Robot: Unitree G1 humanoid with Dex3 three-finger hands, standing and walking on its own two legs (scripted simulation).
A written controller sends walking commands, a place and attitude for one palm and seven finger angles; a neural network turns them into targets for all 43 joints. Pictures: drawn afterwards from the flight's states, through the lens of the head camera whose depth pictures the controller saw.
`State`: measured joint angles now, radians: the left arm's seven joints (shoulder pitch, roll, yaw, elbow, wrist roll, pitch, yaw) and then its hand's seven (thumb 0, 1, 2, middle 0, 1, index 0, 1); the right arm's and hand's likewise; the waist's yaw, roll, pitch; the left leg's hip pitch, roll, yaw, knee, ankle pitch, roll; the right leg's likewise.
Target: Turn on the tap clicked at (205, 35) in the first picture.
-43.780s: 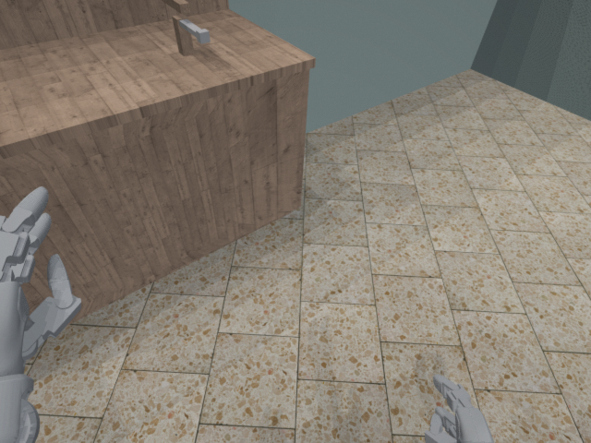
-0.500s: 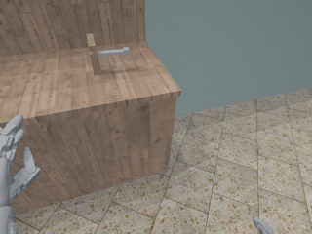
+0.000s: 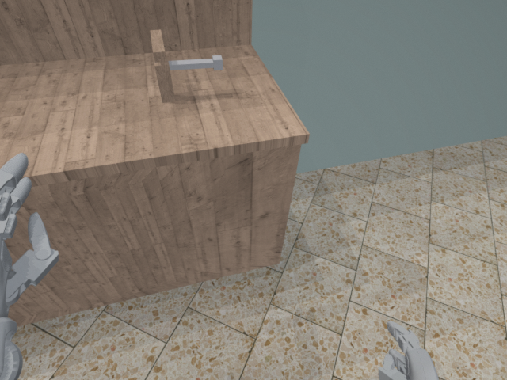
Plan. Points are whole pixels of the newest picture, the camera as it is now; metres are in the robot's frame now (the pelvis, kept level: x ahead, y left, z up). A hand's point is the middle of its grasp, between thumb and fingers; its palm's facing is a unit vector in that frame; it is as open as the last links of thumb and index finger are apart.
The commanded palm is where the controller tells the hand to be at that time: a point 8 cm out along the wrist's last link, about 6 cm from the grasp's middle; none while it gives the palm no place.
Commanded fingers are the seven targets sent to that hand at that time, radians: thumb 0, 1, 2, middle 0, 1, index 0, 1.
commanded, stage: stand and check the lever's angle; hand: left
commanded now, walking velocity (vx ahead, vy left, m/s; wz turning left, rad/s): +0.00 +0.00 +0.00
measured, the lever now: (217, 62) +0.84 +0.16 +0.10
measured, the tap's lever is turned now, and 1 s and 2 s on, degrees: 85 85 85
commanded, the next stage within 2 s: stand and wait in 0.12 s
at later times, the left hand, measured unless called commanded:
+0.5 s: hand (36, 255) +0.21 +0.27 +0.16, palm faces +0.42 -0.83 -0.36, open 7.4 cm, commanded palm +0.16 +0.30 +0.18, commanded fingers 0.00 0.90 0.90 -0.20 -0.30 -0.20 -0.30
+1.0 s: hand (31, 265) +0.20 +0.28 +0.15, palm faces +0.41 -0.84 -0.36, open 7.4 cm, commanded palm +0.15 +0.31 +0.18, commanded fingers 0.00 0.90 0.90 -0.20 -0.30 -0.20 -0.30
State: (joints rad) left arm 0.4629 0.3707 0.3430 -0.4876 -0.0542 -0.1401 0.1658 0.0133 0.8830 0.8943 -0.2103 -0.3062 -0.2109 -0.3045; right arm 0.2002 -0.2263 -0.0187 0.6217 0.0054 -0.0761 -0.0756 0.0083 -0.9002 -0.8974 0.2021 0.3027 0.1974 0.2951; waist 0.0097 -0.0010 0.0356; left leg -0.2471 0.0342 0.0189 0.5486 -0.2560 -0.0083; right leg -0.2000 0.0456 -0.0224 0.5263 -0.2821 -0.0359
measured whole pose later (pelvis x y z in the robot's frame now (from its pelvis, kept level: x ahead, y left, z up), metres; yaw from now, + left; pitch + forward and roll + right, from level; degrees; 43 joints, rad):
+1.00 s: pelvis -0.01 +0.03 +0.01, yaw +0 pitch -1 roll -2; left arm 0.47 0.33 0.30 -0.42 -0.04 -0.12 0.17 0.01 0.89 0.89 -0.21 -0.31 -0.21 -0.30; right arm 0.19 -0.21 0.01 0.62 -0.01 -0.08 -0.08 0.01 -0.90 -0.90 0.20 0.30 0.20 0.30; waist 0.01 0.03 0.00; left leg -0.25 0.01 0.04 0.45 -0.19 0.03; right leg -0.18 0.02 -0.01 0.37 -0.18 0.00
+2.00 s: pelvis +0.00 +0.03 +0.01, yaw +0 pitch -1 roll -2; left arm 0.46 0.33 0.29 -0.43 -0.05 -0.11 0.17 0.01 0.89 0.89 -0.21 -0.31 -0.21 -0.30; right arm 0.19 -0.21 0.01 0.61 -0.01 -0.08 -0.08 0.01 -0.90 -0.90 0.20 0.30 0.20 0.30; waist 0.01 0.02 0.00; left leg -0.24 0.01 0.04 0.45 -0.20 0.03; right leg -0.16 0.02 0.00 0.36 -0.18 0.01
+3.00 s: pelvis +0.00 +0.03 +0.01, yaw +0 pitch -1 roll -2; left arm 0.47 0.34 0.30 -0.43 -0.05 -0.12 0.17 0.01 0.89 0.89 -0.21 -0.31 -0.21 -0.30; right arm 0.18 -0.21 0.01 0.61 0.00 -0.08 -0.07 0.01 -0.90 -0.90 0.20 0.30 0.20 0.30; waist 0.01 0.03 -0.01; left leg -0.24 0.01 0.04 0.45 -0.20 0.03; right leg -0.16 0.02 0.00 0.36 -0.19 0.00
